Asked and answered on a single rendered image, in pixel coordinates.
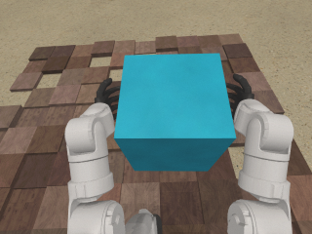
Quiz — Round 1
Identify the carton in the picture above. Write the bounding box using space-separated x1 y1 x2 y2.
114 53 236 172

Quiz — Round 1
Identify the robot left hand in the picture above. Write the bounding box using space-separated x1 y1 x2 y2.
94 78 121 120

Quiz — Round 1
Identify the left robot forearm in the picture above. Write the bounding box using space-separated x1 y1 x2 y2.
64 102 115 234

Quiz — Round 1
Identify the right robot forearm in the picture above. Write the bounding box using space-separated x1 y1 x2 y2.
234 98 294 234

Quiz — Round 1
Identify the right robot upper arm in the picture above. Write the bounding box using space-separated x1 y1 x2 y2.
227 199 293 234

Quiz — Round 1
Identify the left robot upper arm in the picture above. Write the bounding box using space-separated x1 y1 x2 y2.
68 200 126 234

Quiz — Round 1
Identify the robot right hand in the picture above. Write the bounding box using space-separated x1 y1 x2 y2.
225 73 254 120

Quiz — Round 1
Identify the left robot shin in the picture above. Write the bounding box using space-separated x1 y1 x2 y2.
138 209 158 234

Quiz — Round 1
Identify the robot left foot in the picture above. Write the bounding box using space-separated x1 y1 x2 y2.
153 214 163 234

